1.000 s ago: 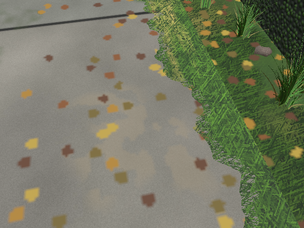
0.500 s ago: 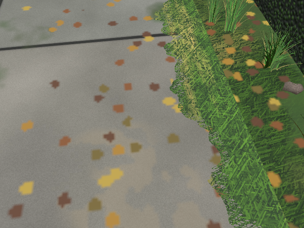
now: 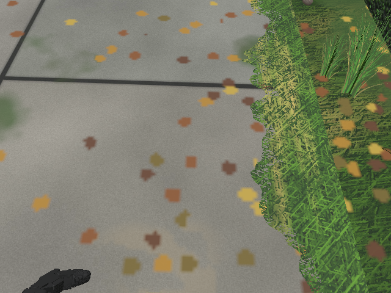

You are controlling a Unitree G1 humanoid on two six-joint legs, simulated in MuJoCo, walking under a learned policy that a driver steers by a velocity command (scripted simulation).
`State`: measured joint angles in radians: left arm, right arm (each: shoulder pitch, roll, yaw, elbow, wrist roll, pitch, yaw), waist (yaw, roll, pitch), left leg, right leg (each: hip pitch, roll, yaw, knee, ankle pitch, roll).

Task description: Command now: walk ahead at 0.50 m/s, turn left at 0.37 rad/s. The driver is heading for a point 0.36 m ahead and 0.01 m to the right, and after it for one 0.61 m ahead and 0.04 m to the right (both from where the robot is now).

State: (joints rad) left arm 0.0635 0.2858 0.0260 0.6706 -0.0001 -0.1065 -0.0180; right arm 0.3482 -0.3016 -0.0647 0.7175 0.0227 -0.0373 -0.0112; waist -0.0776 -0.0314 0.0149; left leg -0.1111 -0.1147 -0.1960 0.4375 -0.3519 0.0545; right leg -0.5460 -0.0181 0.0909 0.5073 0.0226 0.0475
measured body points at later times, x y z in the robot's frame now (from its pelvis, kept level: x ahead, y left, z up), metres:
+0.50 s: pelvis +0.27 -0.01 +0.00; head +0.30 -0.01 +0.45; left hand +0.23 +0.27 -0.12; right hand +0.53 -0.20 -0.07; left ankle +0.42 +0.13 -0.71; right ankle +0.16 -0.14 -0.74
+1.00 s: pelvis +0.51 +0.02 +0.00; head +0.54 +0.02 +0.45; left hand +0.70 +0.26 -0.10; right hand +0.55 -0.26 -0.13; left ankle +0.43 +0.13 -0.74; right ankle +0.64 -0.09 -0.73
